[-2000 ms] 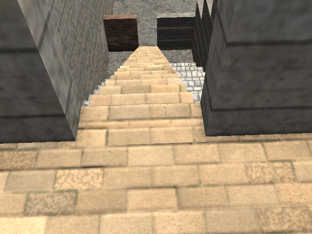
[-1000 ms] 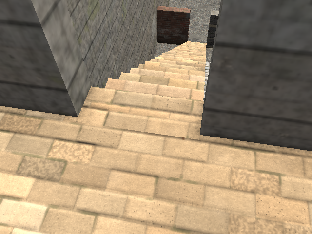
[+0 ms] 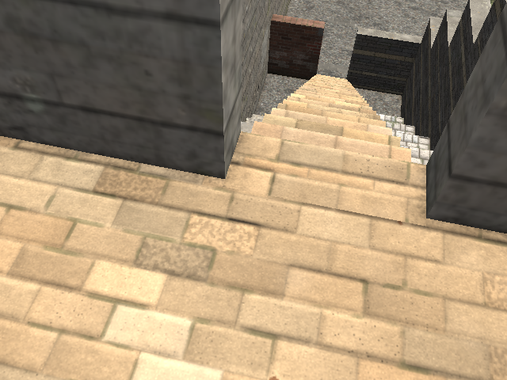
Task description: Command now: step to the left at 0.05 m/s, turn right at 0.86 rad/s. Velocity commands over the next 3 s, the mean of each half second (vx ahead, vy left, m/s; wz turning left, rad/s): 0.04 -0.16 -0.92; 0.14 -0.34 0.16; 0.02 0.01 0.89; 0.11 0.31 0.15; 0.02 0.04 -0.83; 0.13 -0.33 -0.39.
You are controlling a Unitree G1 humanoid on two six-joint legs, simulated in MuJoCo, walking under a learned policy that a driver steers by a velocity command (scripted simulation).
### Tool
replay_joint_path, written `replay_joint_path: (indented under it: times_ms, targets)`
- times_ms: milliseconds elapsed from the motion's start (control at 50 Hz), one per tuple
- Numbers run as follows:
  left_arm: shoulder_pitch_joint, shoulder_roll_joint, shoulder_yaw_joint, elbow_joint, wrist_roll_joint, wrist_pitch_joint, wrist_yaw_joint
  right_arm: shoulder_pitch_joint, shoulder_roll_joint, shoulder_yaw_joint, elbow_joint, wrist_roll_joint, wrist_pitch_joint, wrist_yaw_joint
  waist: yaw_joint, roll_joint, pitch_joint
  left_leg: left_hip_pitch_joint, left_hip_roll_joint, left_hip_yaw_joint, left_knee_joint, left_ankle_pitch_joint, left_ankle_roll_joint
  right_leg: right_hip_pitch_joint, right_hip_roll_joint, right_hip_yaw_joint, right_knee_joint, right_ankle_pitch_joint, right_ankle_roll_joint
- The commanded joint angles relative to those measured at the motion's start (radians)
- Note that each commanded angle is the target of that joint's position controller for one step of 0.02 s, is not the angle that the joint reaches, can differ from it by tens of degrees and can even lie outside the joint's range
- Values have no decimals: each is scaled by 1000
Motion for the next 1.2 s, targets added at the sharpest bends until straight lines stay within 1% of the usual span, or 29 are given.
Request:
replay_joint_path:
  times_ms: [20, 40, 60, 80, 140, 260, 400, 480, 540, 560, 580, 600, 620, 640, 660, 720, 780, 860, 940, 980, 1020, 1040, 1060, 1080, 1100, 1120, 1140, 1160, 1200]
  targets:
    - [14, -55, -17, -141, 10, -32, -14, 174, -306, -66, -38, 3, -12, -18, -50, 452, -192, 247, 489, -449, -348, 383, 190, -303, 165, -77, 354, -419, 32]
    - [-57, 35, -4, -140, 8, -18, -21, 156, -259, -62, -56, -16, -20, -18, -97, 313, -155, 182, 474, -438, -336, 423, 241, -293, 86, -25, 504, -347, 4]
    - [-74, 65, 12, -122, -5, -11, -29, 99, -189, -43, -45, -14, -29, -26, -55, 196, -76, 131, 395, -286, -292, 487, 208, -275, 75, -12, 553, -243, -10]
    - [-48, 79, 21, -100, -16, -5, -41, 40, -164, -40, -44, -3, -31, -30, -16, 176, -58, 144, 314, -139, -255, 586, 162, -260, 62, -39, 563, -165, -2]
    - [-38, 80, 20, -83, -19, 17, -68, 93, -145, -47, -27, 8, -43, -44, -35, 212, -115, 250, 267, 25, -180, 820, 155, -262, 64, -86, 669, -71, 38]
    - [-212, 57, 0, -165, 5, 48, -98, 265, -192, -85, 49, 7, -51, -73, -99, 188, -98, 353, 387, 30, -192, 752, 206, -363, 27, -69, 648, -34, 57]
    - [-332, -7, -34, -239, -7, 38, -134, 338, -265, -132, 140, -5, -39, -88, -119, 255, -54, 307, 453, 151, -235, 670, 181, -270, -64, -109, 372, -26, 32]
    - [-341, -49, -53, -260, -11, 35, -127, 307, -306, -158, 163, -4, -28, -85, -107, 293, -51, 223, 428, 251, -237, 648, 152, -86, -56, -179, 163, -81, 13]
    - [-236, -57, -52, -239, 1, 39, -107, 244, -321, -170, 170, 15, -12, -87, -49, 306, -84, 168, 407, 281, -183, 555, 127, 94, -9, -243, -48, -87, -21]
    - [-138, -54, -46, -203, 16, 35, -98, 229, -304, -166, 178, 27, -7, -88, 4, 246, -124, 131, 373, 311, -76, 495, 115, 221, 23, -262, -177, -23, -48]
    - [-4, -3, -28, -134, 38, 24, -95, 274, -230, -146, 202, 17, -5, -88, 53, 75, -197, 3, 265, 367, 162, 355, 85, 449, 64, -224, -262, -12, -92]
    - [48, 127, -10, -110, 35, 10, -113, 292, -78, -100, 170, -15, 19, -76, 61, -279, -214, -337, 106, 370, 464, -338, 69, 597, -140, 43, -339, -82, -189]
    - [63, 204, 1, -102, -6, 7, -111, 205, -128, -98, 135, -8, 53, -76, 112, -399, -187, -466, 35, 289, 580, -378, 67, 463, -288, 206, -457, -40, -311]
    - [53, 138, -24, -75, -21, 3, -99, 157, -181, -111, 143, 10, 65, -71, 102, -335, -118, -442, 43, 216, 660, -306, 93, 395, -280, 159, -468, 22, -319]
    - [-6, 83, -45, -57, -16, -1, -82, 172, -174, -110, 172, 16, 60, -64, 49, -267, -59, -403, 26, 142, 629, -216, 104, 316, -235, 67, -446, 9, -275]
    - [-152, -20, -78, -68, 5, -15, -30, 301, -168, -115, 276, -16, 40, -53, -63, -162, -69, -263, -32, 128, 626, -47, 90, 229, -159, -89, -441, 44, -218]
    - [-145, -74, -100, -58, 4, -30, -14, 256, -142, -110, 279, -20, 43, -44, -70, -106, -22, -241, -42, 146, 601, -20, 88, 155, -206, -88, -506, -41, -253]
    - [-53, -62, -100, -25, 6, -38, 23, 164, -93, -88, 245, -24, 47, -20, -63, -6, 18, -276, -2, 159, 507, -19, 115, 193, -255, -90, -510, 8, -272]
    - [-20, -38, -94, -2, 12, -38, 45, 139, -59, -66, 221, -11, 44, -6, -64, 46, -14, -193, 38, 184, 340, -44, 145, 253, -251, -159, -460, 238, -213]
    - [-67, 4, -82, -11, 7, -25, 43, 223, -69, -67, 222, 1, 39, -11, -114, 13, -49, -29, 38, 217, 234, -93, 177, 205, -233, -241, -374, 613, -117]
    - [-155, 76, -55, -48, -11, -23, 47, 511, -160, -102, 260, -1, 33, -29, -245, -102, -118, 331, -7, 281, -9, -138, 258, 54, -121, -394, -120, 1240, 119]
    - [-210, 156, -19, -78, -69, -25, 45, 661, -280, -147, 257, 10, 30, -44, -386, 41, -80, 518, 146, 39, -385, -47, 410, -185, 83, -495, 329, 1289, 329]
    - [-181, 133, 4, -146, -141, -26, 36, 449, -304, -155, 213, 90, 22, -75, -278, 736, -132, 362, 459, -538, -293, 520, 640, -294, 24, -140, 1004, 150, 280]
    - [-199, 81, -35, -169, -53, -35, 28, 209, -162, -93, 141, 60, 22, -48, -128, 360, -179, 143, 314, -408, -183, 777, 564, -207, -22, 116, 848, -317, 154]
    - [-73, 71, -35, -162, -6, -23, 11, 70, -228, -116, 53, -1, 17, -44, -49, 129, -129, -25, 415, -517, -273, 355, 506, -167, 18, 144, 862, -233, 74]
    - [-81, 42, -50, -146, 25, -29, 5, -21, -207, -105, 33, -16, 19, -37, 4, -65, -64, -87, 297, -414, -342, 82, 396, -154, 15, 63, 693, -112, 33]
    - [-110, -10, -64, -157, 29, -21, 3, -68, -209, -102, 19, -8, 14, -35, 22, -26, -1, -113, 198, -296, -331, 24, 298, -128, 19, -20, 448, -100, 28]
    - [-106, -62, -86, -134, 18, -9, 4, -66, -218, -111, 25, -10, 15, -27, -8, 41, 9, -140, 86, -178, -275, 89, 262, -42, 47, -95, 285, -98, 39]
    - [-108, -83, -98, -147, -24, -9, 2, 7, -211, -121, 39, -4, 25, -5, -80, 180, -67, -70, 16, -124, -185, 255, 232, 102, 107, -170, 46, -161, 54]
